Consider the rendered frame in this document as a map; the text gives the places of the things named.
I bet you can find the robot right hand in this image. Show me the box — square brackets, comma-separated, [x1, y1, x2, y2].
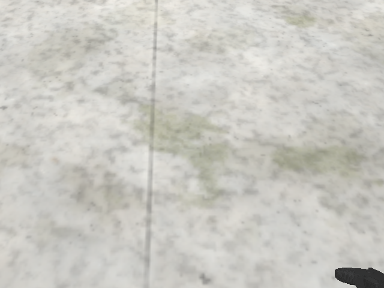
[335, 268, 384, 288]

